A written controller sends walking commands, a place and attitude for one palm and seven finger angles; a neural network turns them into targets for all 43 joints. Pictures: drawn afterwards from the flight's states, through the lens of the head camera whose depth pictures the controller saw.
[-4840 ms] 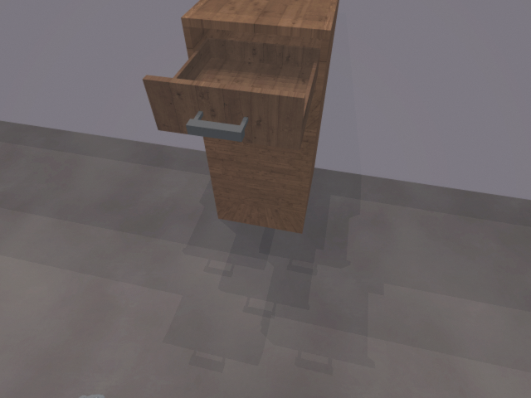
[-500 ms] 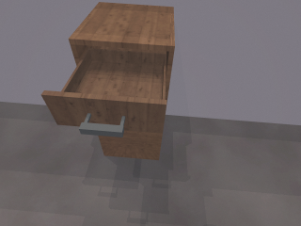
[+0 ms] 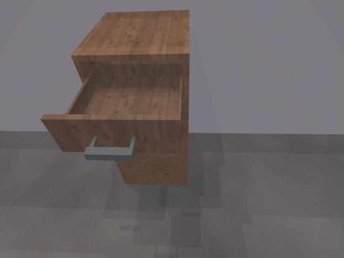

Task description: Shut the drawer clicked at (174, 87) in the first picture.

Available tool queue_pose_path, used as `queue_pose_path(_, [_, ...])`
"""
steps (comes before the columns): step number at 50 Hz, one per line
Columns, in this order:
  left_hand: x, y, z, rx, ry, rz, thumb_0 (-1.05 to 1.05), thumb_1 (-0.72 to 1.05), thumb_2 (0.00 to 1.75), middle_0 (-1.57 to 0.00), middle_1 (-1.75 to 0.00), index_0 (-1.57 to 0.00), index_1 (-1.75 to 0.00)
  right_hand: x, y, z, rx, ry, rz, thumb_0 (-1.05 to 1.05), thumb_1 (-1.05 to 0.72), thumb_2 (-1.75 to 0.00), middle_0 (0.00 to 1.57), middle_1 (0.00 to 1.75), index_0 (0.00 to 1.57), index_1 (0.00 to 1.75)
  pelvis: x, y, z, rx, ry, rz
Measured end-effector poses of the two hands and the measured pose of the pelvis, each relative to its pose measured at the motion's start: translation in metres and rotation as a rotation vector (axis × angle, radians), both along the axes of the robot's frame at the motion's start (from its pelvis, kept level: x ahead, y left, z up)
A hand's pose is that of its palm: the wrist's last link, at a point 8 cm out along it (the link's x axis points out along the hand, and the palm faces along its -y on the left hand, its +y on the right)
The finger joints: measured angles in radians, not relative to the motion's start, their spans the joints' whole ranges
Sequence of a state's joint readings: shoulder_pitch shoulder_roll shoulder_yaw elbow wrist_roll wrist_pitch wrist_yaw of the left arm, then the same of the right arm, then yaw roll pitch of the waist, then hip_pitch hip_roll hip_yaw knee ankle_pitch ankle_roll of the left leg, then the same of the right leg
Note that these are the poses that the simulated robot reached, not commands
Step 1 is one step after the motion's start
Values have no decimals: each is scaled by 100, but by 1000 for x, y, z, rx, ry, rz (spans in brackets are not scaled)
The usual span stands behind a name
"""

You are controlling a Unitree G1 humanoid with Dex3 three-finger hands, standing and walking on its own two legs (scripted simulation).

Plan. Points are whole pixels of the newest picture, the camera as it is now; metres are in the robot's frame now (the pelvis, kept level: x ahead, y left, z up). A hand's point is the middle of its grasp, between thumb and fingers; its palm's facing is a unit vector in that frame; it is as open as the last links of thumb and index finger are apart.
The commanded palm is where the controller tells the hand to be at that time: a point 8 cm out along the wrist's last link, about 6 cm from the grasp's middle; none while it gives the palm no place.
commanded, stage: look again from close up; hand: left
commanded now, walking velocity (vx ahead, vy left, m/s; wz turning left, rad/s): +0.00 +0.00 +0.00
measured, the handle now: (112, 146) +0.38 +0.19 +0.04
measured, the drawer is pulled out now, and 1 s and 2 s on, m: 0.29 0.29 0.29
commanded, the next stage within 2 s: shuffle to correct the standing spot in 0.10 s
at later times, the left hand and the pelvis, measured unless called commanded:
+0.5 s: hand out of the picture +0.01 +0.14 -0.18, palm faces +0.06 -0.98 -0.17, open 7.4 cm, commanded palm none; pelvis +0.03 -0.02 -0.01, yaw +0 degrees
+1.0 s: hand out of the picture +0.07 +0.15 -0.18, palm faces +0.05 -0.98 -0.19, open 7.4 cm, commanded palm none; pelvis +0.08 -0.01 +0.00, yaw +0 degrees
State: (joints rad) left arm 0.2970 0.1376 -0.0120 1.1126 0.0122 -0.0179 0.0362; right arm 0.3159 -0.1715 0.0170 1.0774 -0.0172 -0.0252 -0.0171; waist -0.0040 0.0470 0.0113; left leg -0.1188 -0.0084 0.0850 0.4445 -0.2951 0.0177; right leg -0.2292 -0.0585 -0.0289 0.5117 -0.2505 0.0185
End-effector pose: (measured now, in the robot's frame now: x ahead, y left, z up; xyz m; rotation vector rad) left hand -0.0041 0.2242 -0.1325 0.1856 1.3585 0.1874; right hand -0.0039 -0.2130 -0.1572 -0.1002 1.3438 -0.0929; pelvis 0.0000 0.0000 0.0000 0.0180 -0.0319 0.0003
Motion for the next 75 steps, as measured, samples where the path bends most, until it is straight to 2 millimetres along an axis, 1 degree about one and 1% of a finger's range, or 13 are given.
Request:
queue_pose_path(6, [6,-10,0,-6,3,-3,0,92,89,-20,-30,-20,-30,-1,-12,2,-8,28,2,0,-91,-90,20,30,19,30,2,-10,1,2,3,0])
queue_pose_path(17, [4,-28,-6,-30,28,13,0,91,89,-20,-30,-20,-30,-7,-26,2,-15,95,10,0,-91,-90,20,30,19,30,9,-24,-1,-3,8,7])
queue_pose_path(25, [5,-33,-18,-71,72,49,0,91,89,-20,-30,-20,-30,-1,-24,2,-31,124,-3,0,-91,-90,20,30,19,30,31,-22,-7,-9,19,8])
queue_pose_path(31, [28,-31,-23,-59,74,44,0,91,89,-20,-30,-20,-30,8,-18,-6,-19,140,-24,0,-91,-90,20,30,19,30,52,-23,-14,-3,20,0])
queue_pose_path(34, [41,-30,-24,-47,35,61,0,91,89,-20,-30,-20,-30,20,-16,-10,-10,157,-11,0,-91,-90,20,30,19,30,59,-23,-17,-9,23,22])
queue_pose_path(39, [43,-27,-25,-55,52,84,0,91,89,-20,-30,-20,-30,69,-12,-5,-34,85,17,1,-91,-90,20,30,19,30,69,-14,-14,-14,13,27])
queue_pose_path(43, [47,-24,-29,-69,105,83,0,91,89,-20,-30,-20,-30,95,-16,1,-78,30,18,2,-94,-90,20,30,19,30,80,-8,-13,3,10,3])
queue_pose_path(48, [64,-24,-20,-61,91,58,0,91,89,-20,-30,-20,-30,115,-22,8,-90,-3,10,2,-94,-90,20,30,19,30,84,-10,-5,5,26,0])
queue_pose_path(52, [78,-21,-14,-31,59,31,0,91,89,-20,-30,-20,-30,122,-28,11,-84,-33,-7,1,-93,-90,20,30,19,30,80,-16,-2,5,35,-3])
queue_pose_path(58, [93,-16,-5,19,-17,-3,0,92,89,-20,-30,-20,-30,115,-39,7,-65,-51,-21,0,-92,-90,20,30,20,30,67,-28,-2,10,31,-10])
queue_pose_path(64, [95,-27,1,18,-76,-24,0,91,90,-20,-30,-20,-30,93,-50,7,-49,-34,-22,0,-92,-90,20,30,19,30,56,-38,0,11,13,-6])
queue_pose_path(69, [83,-38,1,8,-81,-17,0,93,89,-20,-30,-20,-30,68,-55,8,-40,8,-17,0,-92,-90,20,30,19,30,48,-46,3,7,2,0])
queue_pose_path(75, [53,-49,-1,-15,-26,4,0,93,89,-20,-30,-20,-30,36,-54,8,-22,81,-13,0,-91,-90,20,30,19,30,42,-53,4,0,0,9])
